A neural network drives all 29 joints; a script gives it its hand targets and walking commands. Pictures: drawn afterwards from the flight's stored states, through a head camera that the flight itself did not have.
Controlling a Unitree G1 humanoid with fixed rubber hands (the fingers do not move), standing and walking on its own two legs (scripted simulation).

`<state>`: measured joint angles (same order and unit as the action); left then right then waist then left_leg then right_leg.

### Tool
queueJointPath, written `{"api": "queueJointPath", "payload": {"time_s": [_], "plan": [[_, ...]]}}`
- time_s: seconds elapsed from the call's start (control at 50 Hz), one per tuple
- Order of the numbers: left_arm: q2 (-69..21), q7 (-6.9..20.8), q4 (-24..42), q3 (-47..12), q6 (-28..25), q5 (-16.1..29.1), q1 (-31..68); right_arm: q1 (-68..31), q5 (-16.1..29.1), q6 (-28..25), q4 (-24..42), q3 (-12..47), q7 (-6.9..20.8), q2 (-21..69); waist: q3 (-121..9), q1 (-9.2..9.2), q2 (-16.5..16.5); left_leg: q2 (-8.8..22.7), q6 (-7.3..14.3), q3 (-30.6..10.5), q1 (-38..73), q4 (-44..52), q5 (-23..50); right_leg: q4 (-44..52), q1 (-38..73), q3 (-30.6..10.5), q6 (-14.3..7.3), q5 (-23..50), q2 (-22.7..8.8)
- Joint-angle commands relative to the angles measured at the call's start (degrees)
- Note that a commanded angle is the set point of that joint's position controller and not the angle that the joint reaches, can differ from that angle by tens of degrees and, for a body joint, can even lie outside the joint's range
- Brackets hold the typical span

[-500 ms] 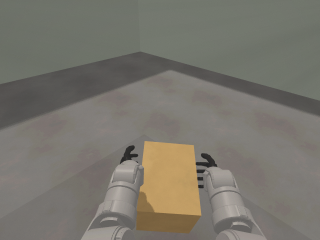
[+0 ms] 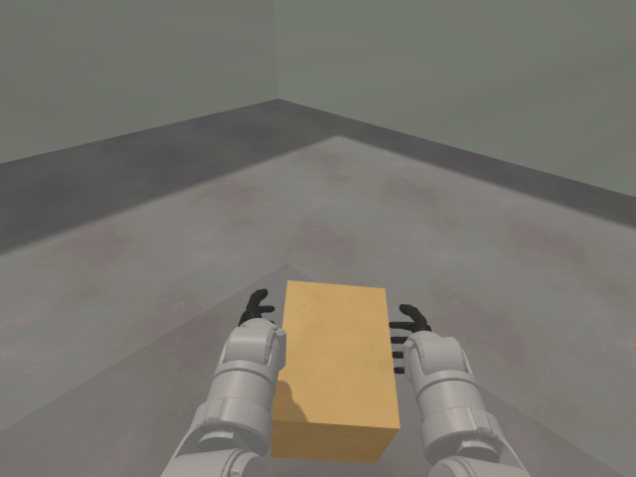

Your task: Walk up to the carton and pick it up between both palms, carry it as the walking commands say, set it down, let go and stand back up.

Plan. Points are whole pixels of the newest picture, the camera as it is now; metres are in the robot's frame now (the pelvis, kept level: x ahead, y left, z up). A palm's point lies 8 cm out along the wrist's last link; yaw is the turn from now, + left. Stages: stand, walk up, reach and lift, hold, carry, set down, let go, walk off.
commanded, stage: carry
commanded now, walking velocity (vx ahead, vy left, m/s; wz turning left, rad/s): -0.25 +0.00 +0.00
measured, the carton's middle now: (330, 369) +0.34 +0.00 -0.02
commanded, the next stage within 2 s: none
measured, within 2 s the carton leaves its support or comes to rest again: neither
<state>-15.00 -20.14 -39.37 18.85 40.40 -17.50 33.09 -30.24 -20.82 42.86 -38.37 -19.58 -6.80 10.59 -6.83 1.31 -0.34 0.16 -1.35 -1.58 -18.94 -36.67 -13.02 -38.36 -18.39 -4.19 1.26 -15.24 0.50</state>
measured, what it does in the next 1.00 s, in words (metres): walks backwards: right foot, then left foot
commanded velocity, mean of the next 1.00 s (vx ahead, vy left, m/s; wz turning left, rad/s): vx -0.25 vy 0.00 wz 0.00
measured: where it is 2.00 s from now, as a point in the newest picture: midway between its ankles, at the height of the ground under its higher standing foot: outside the picture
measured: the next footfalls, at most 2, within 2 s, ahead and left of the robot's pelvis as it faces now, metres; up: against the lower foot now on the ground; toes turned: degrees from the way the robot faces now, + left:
right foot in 0.56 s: +0.03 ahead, -0.10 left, +0.00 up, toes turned -2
left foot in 0.82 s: -0.04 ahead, +0.14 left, +0.00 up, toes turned +0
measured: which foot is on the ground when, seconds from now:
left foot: down 0.00-0.60, up 0.62-0.80, down 0.82-1.00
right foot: down 0.00-0.36, up 0.38-0.54, down 0.56-0.84, up 0.86-1.00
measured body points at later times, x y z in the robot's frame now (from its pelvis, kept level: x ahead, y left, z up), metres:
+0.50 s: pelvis -0.04 +0.02 -0.01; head -0.03 +0.04 +0.44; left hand +0.31 +0.15 +0.11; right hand +0.30 -0.09 +0.10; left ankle +0.08 +0.13 -0.72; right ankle +0.02 -0.11 -0.71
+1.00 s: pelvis -0.15 +0.03 -0.01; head -0.11 +0.06 +0.43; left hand +0.19 +0.17 +0.08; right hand +0.19 -0.07 +0.08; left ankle -0.08 +0.14 -0.72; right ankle -0.08 -0.10 -0.70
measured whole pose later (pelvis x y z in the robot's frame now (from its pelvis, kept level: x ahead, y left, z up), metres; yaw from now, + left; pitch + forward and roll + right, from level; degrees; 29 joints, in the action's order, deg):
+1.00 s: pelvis -0.15 +0.03 -0.01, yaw +1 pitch +1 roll -1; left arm -13.8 -17.1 9.7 8.1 70.8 -11.1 29.2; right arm -28.3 -6.4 71.9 8.6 -8.3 -18.3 13.4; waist 3.5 0.5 -2.1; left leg -0.1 1.6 -0.5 -30.0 -45.1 -16.5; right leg -51.8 -32.2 2.1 -1.0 -26.4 -1.2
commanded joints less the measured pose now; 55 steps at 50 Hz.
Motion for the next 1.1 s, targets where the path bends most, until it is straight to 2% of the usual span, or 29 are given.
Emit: {"api": "queueJointPath", "payload": {"time_s": [0.0,0.1,0.2,0.24,0.28,0.3,0.32,0.34,0.38,0.44,0.48,0.52,0.54,0.56,0.58,0.6,0.66,0.72,0.74,0.78,0.8,0.82,0.84,0.86,0.92,0.94,1.02,1.06,1.08], "plan": [[-62.37,30.4,0.85,-24.47,-0.54,18.56,34.23,-50.0,20.53,-5.2,11.91,29.03,14.43,64.29,-11.18,-0.65,-5.83,2.38,0.73,-2.88,-3.0,4.04,-3.41,11.73,-0.92,-5.08,-4.35,2.46,-10.07],[-65.75,27.68,16.68,-32.05,3.61,25.28,38.29,-53.5,27.21,-0.76,26.64,34.51,11.58,67.37,-14.59,-0.45,-0.98,5.26,1.56,-4.79,-0.77,6.47,1.17,6.9,-1.6,-2.34,-2.67,4.61,-7.68],[-64.6,24.12,26.62,-35.99,12.11,27.74,32.95,-47.88,31.04,8.12,37.08,39.7,7.64,67.92,-17.86,-0.81,-11.37,-0.73,1.19,1.18,-2.85,-9.21,-5.96,11.21,-2.13,-10.93,-7.93,9.75,-15.09],[-63.78,22.91,27.65,-35.69,15.94,27.8,24.31,-39.88,31.09,11.51,42.42,41.09,5.64,65.21,-18.0,-1.42,-15.09,0.06,2.48,0.86,-1.83,-6.25,-7.19,9.95,-4.0,-8.61,-7.39,10.87,-14.17],[-64.11,21.4,33.58,-38.09,18.5,29.75,23.28,-36.83,32.43,14.81,44.3,42.29,4.58,66.45,-19.43,-1.73,-9.41,1.51,2.82,0.01,0.88,-1.37,-3.45,7.92,-5.66,-6.92,-6.67,11.96,-12.44],[-63.25,20.66,37.13,-40.32,19.77,30.45,23.24,-35.74,32.99,16.13,46.23,43.22,4.13,65.91,-18.9,-1.91,-1.62,4.85,4.16,-4.4,4.13,4.19,3.62,3.35,-9.74,-3.29,-4.26,7.07,-9.34],[-63.66,19.8,40.9,-41.83,21.17,30.8,22.67,-34.64,33.52,17.55,48.69,42.96,3.74,64.85,-20.51,-1.98,9.65,14.91,7.88,-18.22,6.22,12.26,9.28,-7.24,-15.72,4.16,-1.78,-5.41,-1.95],[-64.16,19.25,41.18,-43.27,22.47,32.04,22.14,-34.08,33.37,18.83,49.41,42.3,2.89,63.56,-22.64,-1.41,17.15,19.95,11.67,-24.42,8.6,14.7,16.54,-14.3,-16.57,7.58,-0.68,-18.0,1.1],[-63.04,18.36,42.98,-42.91,25.1,31.23,19.02,-29.67,32.8,21.44,50.49,41.72,2.44,63.1,-21.0,-1.51,16.4,19.62,13.28,-21.81,4.84,14.98,18.39,-20.86,-15.66,6.51,-0.82,-17.19,0.28],[-63.21,17.59,44.28,-41.67,27.74,33.78,16.76,-28.24,32.37,23.57,54.93,39.08,0.74,61.4,-24.71,-1.48,11.62,15.29,10.71,-13.49,6.99,9.91,28.9,-9.95,-9.48,6.86,-2.13,-11.2,0.08],[-62.32,17.03,46.42,-42.1,29.0,34.3,18.08,-22.6,31.13,24.92,51.68,36.54,0.34,60.93,-24.72,-1.38,17.67,14.75,10.28,-13.49,4.06,8.75,25.77,-3.21,-5.98,7.39,-2.56,-8.32,-0.48],[-63.13,17.26,47.64,-40.91,29.68,34.17,15.52,-21.86,32.62,25.38,54.27,38.05,0.45,62.23,-26.71,-1.1,10.66,12.57,8.52,-10.08,4.18,3.21,27.17,8.04,1.2,5.53,-3.47,-1.04,-2.16],[-62.58,17.15,45.27,-39.01,30.17,32.62,11.38,-24.3,33.61,25.56,56.4,38.75,0.27,61.45,-27.97,-0.58,3.56,9.19,5.33,-7.57,-0.51,-1.55,21.1,12.43,7.28,-0.56,-4.17,4.64,-6.95],[-61.04,17.3,46.63,-38.9,30.3,33.46,13.4,-23.48,32.82,25.68,56.73,37.33,-0.24,60.64,-26.64,-1.01,-7.43,3.67,2.09,-3.22,-11.67,-9.43,7.5,14.04,13.47,-12.86,-6.61,21.51,-16.88],[-61.68,17.16,46.91,-39.24,29.93,32.78,12.47,-25.21,33.79,25.58,59.6,38.78,0.0,60.75,-25.4,-0.73,-15.9,0.41,0.12,2.99,-17.42,-18.03,-15.44,11.31,13.61,-16.84,-11.83,36.81,-23.77],[-61.69,17.2,49.18,-38.75,29.47,32.48,14.83,-30.7,36.42,25.59,59.93,40.9,0.78,62.49,-23.33,-0.36,-12.61,-0.27,0.16,1.23,-16.94,-29.29,-20.35,14.16,6.35,-19.25,-14.69,29.5,-24.89],[-59.78,17.09,51.05,-36.7,29.29,31.87,17.32,-28.32,35.84,26.38,57.87,41.78,0.65,63.64,-19.84,-1.02,-10.22,1.67,0.84,1.33,-16.78,-30.25,-14.02,14.74,4.56,-10.73,-13.81,18.91,-20.31],[-59.75,16.28,51.54,-36.52,29.07,31.79,17.44,-28.47,36.83,26.26,57.36,40.73,0.71,63.65,-22.82,-0.68,-10.38,0.52,0.47,4.93,-11.56,-15.35,-12.99,7.76,9.51,-4.45,-11.83,41.34,-16.72],[-58.32,15.75,49.45,-35.04,29.33,30.75,16.87,-29.31,36.88,26.87,55.59,40.55,0.51,63.2,-24.17,-0.35,-14.77,-0.4,0.05,5.96,-8.72,-11.02,-14.63,7.89,10.53,-5.85,-11.62,42.16,-16.33],[-58.3,14.95,47.9,-36.12,29.46,30.39,12.61,-24.63,35.44,27.03,54.43,39.06,0.5,61.56,-29.42,-1.25,-9.03,0.15,0.97,5.21,2.01,5.65,-2.77,1.84,9.65,-1.33,-8.16,39.38,-13.61],[-58.38,14.73,48.61,-37.08,29.31,30.83,12.3,-24.27,34.88,26.68,54.85,37.76,0.6,60.17,-31.13,-1.27,-3.04,7.25,2.27,-3.62,11.04,7.55,9.25,-1.55,1.31,-0.27,-5.05,21.93,-10.69],[-58.66,14.71,50.54,-38.16,28.88,31.4,15.51,-24.04,34.91,26.34,53.91,37.79,0.68,59.96,-29.94,-1.16,11.62,17.84,6.97,-17.28,16.78,6.94,34.64,-8.52,-11.07,4.37,-1.94,1.07,-5.53],[-60.18,14.95,53.15,-39.25,28.43,32.15,17.14,-23.53,35.36,25.64,56.05,38.54,1.01,60.86,-28.67,-1.21,19.09,23.12,12.22,-20.71,20.66,4.55,56.12,-15.39,-19.51,7.12,-1.19,-17.38,-1.01],[-59.53,15.16,56.05,-40.38,28.05,32.85,21.42,-21.93,34.96,25.64,53.38,37.41,1.25,62.21,-26.91,-1.99,20.02,22.44,14.65,-20.24,16.98,6.2,51.43,-20.74,-18.6,4.59,-1.26,-21.27,-2.53],[-62.58,16.25,58.28,-42.83,27.19,35.42,23.56,-28.1,35.69,23.78,62.19,38.43,1.3,61.46,-25.45,-1.73,12.94,18.58,14.35,-13.54,11.44,6.14,43.03,-23.44,-15.86,4.8,-1.45,-15.36,-1.73],[-62.55,16.09,57.27,-42.93,27.66,35.79,23.82,-26.67,34.81,24.03,60.2,36.92,1.0,60.69,-25.09,-1.63,16.06,16.86,12.51,-13.46,8.96,7.93,36.56,-22.27,-13.89,5.67,-1.33,-13.94,-1.66],[-59.99,15.91,47.12,-38.88,30.29,32.07,12.34,-22.37,32.72,25.86,55.85,36.93,0.14,58.89,-25.18,-0.79,13.08,14.77,11.01,-11.99,6.06,5.85,27.06,-0.17,-2.66,8.03,-2.02,-6.79,-1.17],[-59.4,16.64,48.02,-38.8,30.34,32.39,11.56,-18.74,31.89,26.06,54.86,36.73,-0.14,58.58,-27.2,-0.1,7.52,11.37,7.11,-8.61,-0.93,-0.75,17.58,11.39,9.83,1.12,-3.49,1.1,-6.67],[-58.91,16.88,49.64,-38.54,29.8,32.42,13.07,-20.85,33.25,25.89,56.05,38.31,0.24,60.67,-25.78,-0.3,-4.62,5.54,2.69,-3.35,-9.07,-7.77,3.65,15.98,13.62,-12.61,-5.9,11.97,-16.94]]}}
